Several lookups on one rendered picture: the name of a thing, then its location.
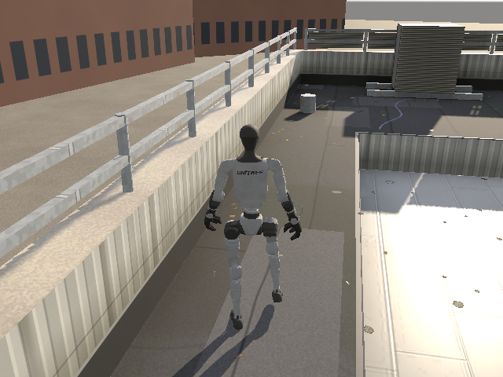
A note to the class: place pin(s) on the robot shin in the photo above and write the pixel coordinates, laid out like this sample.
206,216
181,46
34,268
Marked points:
235,292
274,263

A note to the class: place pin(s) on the robot right forearm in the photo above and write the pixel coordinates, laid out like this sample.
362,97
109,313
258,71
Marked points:
290,210

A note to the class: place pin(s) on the right robot upper arm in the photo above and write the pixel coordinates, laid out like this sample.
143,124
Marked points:
279,179

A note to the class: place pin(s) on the robot left forearm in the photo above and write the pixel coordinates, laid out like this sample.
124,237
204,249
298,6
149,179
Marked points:
212,207

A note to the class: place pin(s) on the left robot shin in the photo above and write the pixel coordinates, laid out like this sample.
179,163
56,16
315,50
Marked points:
235,292

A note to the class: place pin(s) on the right robot shin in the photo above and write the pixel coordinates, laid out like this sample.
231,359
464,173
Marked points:
274,263

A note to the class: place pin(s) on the left robot upper arm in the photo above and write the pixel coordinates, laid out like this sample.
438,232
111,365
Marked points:
221,179

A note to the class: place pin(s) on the right robot hand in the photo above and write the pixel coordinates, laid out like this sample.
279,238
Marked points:
297,227

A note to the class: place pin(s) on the left robot hand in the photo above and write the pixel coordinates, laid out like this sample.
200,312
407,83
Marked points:
215,220

